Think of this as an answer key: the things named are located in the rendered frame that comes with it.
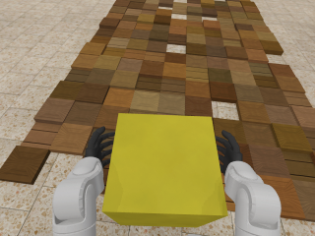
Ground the carton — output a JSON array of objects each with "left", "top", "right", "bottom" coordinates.
[{"left": 101, "top": 113, "right": 228, "bottom": 228}]

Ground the robot left hand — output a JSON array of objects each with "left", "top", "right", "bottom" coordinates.
[{"left": 85, "top": 126, "right": 115, "bottom": 168}]

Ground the robot right hand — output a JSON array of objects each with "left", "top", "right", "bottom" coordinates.
[{"left": 215, "top": 130, "right": 243, "bottom": 176}]

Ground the left robot forearm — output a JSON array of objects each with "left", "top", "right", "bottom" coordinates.
[{"left": 52, "top": 156, "right": 104, "bottom": 236}]

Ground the right robot forearm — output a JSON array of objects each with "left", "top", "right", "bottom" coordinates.
[{"left": 224, "top": 161, "right": 282, "bottom": 236}]

